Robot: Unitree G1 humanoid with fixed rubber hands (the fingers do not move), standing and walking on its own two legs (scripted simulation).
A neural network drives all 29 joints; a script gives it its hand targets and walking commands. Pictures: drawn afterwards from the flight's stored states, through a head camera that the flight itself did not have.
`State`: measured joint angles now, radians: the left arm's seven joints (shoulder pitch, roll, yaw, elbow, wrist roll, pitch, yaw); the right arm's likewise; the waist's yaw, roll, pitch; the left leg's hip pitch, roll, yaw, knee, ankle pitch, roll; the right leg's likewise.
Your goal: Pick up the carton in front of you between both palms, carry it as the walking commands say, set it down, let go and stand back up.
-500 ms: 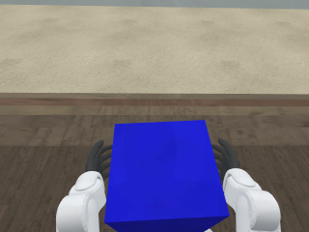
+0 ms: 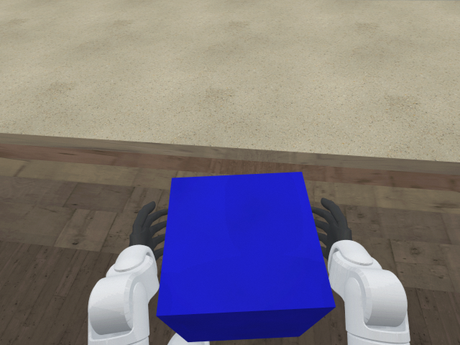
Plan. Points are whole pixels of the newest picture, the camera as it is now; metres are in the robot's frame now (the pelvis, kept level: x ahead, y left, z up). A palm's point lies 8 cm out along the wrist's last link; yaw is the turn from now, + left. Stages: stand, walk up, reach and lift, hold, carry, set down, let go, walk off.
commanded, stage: carry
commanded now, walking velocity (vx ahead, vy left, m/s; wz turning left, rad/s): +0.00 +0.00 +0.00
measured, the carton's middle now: (240, 263) +0.25 +0.01 +0.00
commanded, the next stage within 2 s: none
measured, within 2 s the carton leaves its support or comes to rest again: neither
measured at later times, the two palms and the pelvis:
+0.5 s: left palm (169, 123) +0.56 +0.17 +0.06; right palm (301, 126) +0.54 -0.13 +0.06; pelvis +0.20 +0.03 -0.02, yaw -2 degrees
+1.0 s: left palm (176, 119) +0.54 +0.15 +0.09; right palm (316, 120) +0.53 -0.16 +0.09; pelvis +0.21 +0.00 -0.01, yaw -1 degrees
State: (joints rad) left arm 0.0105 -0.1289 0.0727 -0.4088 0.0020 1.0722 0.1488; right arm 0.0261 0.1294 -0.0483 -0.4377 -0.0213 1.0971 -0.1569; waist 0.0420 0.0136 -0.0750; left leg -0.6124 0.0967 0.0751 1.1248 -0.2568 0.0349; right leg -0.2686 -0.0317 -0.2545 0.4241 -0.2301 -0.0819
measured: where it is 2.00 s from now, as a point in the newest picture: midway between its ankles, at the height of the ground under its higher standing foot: outside the picture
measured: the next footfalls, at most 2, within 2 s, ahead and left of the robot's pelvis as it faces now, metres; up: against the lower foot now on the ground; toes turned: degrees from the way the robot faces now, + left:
left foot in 0.22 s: +0.30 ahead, +0.10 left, +0.00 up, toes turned +6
right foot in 0.42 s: +0.19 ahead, -0.09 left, +0.00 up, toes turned -4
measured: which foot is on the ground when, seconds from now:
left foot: up 0.00-0.20, down 0.22-1.00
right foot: down 0.00-0.24, up 0.26-0.40, down 0.42-1.00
